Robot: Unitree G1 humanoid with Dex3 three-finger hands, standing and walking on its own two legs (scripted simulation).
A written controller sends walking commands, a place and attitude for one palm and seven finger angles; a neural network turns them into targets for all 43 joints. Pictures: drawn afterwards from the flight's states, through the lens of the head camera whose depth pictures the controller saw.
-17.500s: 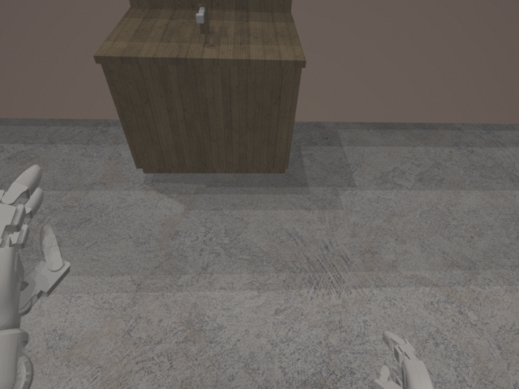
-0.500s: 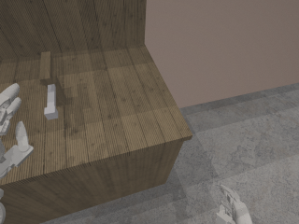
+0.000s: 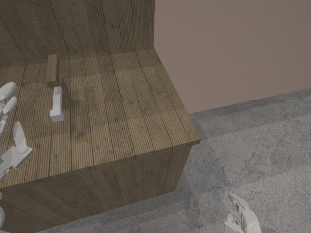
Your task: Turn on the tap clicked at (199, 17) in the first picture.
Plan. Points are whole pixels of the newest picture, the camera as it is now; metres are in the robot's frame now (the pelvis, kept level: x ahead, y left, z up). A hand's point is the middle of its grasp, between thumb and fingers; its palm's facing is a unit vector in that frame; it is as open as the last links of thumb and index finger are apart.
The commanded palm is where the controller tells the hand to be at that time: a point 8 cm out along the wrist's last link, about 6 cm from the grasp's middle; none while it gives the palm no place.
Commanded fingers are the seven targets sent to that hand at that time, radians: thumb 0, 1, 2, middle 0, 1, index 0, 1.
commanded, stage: shuffle to correct the standing spot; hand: left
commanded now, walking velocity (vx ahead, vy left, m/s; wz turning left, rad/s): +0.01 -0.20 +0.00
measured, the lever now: (56, 115) +0.40 +0.32 +0.04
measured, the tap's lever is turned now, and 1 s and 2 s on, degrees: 0 0 0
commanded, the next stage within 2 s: come to a stop and stand still in 0.10 s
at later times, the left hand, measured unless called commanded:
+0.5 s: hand (44, 147) +0.23 +0.23 +0.17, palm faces +0.24 -0.86 -0.44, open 7.4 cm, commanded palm +0.17 +0.29 +0.18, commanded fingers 0.00 0.90 0.90 -0.20 -0.30 -0.20 -0.30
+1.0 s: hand out of the picture +0.24 +0.32 +0.16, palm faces +0.35 -0.87 -0.34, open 7.4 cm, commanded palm +0.18 +0.35 +0.18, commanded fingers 0.00 0.90 0.90 -0.20 -0.30 -0.20 -0.30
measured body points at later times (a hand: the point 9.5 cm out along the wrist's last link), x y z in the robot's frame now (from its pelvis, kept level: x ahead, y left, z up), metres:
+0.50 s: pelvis +0.00 +0.02 +0.00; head +0.02 -0.01 +0.45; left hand +0.21 +0.27 +0.19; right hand +0.14 -0.24 -0.09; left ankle -0.01 +0.16 -0.73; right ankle +0.04 -0.04 -0.73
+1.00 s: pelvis +0.01 +0.08 +0.01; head +0.02 +0.10 +0.46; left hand +0.22 +0.37 +0.18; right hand +0.18 -0.13 -0.06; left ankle +0.00 +0.16 -0.73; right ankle +0.04 -0.04 -0.73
